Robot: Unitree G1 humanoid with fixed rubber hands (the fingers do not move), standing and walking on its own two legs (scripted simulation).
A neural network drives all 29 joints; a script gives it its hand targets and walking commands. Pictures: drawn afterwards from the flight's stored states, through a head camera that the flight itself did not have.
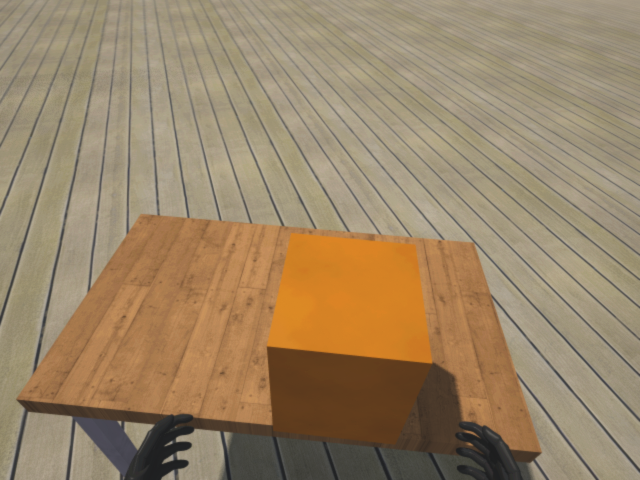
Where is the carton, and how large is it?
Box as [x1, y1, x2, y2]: [267, 233, 431, 444]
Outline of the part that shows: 291,233 267,343 273,430 394,444 431,365 431,357 415,245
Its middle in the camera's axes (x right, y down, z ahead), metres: +0.04 +0.17 +0.63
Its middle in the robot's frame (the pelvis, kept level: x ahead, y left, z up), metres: +0.38 -0.01 -0.07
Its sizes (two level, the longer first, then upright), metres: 0.210 0.200 0.250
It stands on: a table, 0.59 m high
